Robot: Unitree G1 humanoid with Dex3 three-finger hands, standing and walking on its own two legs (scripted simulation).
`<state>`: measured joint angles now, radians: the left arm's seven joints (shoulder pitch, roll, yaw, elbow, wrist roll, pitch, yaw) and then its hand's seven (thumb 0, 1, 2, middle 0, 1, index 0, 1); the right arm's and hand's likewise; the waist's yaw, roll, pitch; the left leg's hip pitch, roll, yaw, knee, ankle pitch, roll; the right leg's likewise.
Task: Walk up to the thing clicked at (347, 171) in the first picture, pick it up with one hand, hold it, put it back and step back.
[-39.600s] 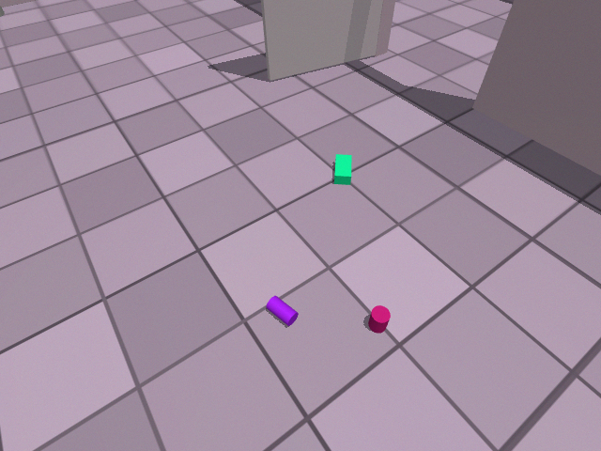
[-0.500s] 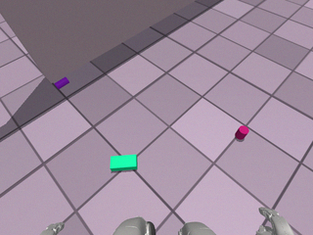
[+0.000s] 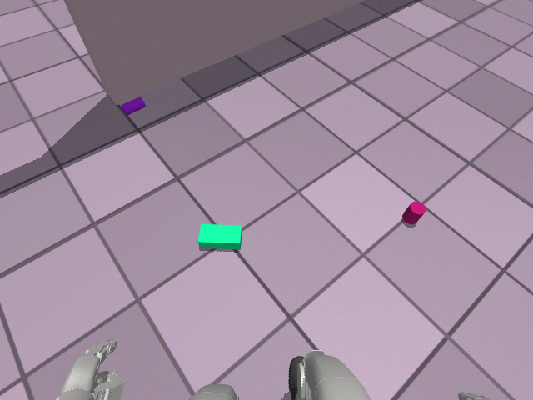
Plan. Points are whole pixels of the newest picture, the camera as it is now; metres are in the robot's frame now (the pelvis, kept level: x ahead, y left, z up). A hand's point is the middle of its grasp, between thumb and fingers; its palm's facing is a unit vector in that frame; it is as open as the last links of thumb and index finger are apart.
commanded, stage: step back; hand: left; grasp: from above
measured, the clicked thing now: (220, 236) +0.71 +0.19 -0.73
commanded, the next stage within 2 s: none
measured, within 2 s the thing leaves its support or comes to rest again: neither
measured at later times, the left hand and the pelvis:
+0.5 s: hand out of the picture -0.07 +0.23 -0.13, palm faces -0.07 -0.92 -0.40, open 7.4 cm; pelvis -0.16 -0.03 +0.01, yaw -5 degrees
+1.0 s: hand out of the picture -0.23 +0.22 -0.15, palm faces -0.09 -0.93 -0.37, open 7.4 cm; pelvis -0.33 -0.05 +0.00, yaw -5 degrees
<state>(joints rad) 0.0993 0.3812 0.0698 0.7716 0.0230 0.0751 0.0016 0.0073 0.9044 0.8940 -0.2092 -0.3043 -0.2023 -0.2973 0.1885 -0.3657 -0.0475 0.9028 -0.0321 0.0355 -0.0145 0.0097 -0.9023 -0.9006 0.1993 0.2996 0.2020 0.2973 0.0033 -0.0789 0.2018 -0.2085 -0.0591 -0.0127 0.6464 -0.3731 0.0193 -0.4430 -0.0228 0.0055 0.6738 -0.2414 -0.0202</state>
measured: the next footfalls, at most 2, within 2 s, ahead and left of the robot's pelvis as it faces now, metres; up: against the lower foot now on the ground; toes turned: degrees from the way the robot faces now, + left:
right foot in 0.34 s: -0.11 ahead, -0.15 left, +0.00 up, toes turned -2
left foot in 0.68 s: -0.20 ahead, +0.09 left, +0.00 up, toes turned -2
